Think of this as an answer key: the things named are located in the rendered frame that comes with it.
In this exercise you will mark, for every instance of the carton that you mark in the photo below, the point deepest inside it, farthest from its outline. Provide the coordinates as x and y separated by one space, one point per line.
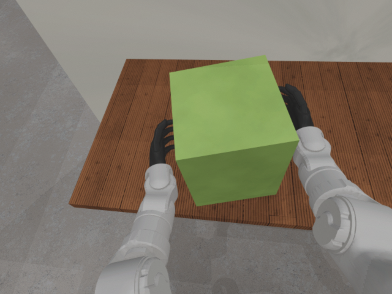
234 138

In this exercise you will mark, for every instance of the left robot forearm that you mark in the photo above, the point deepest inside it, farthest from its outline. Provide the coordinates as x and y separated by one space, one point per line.
154 220

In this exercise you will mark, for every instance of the right robot hand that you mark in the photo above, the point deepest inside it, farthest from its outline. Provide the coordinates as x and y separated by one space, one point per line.
297 106

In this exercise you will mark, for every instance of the left robot hand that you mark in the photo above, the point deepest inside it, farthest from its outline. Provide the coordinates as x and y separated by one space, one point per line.
158 150

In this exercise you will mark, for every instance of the right robot forearm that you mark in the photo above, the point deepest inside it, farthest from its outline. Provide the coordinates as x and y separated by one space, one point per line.
318 172

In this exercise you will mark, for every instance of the right robot upper arm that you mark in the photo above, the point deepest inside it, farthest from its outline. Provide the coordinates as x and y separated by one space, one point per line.
358 236

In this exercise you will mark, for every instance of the table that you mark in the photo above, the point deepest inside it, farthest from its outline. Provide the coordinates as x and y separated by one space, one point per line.
350 102

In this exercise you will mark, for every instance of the left robot upper arm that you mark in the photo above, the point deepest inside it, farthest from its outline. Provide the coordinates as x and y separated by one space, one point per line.
141 275

